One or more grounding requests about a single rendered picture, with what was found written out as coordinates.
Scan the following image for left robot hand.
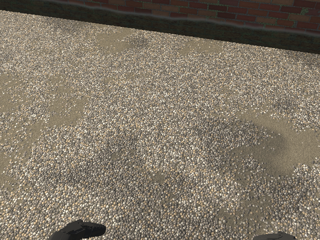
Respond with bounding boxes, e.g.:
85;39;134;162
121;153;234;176
48;219;106;240

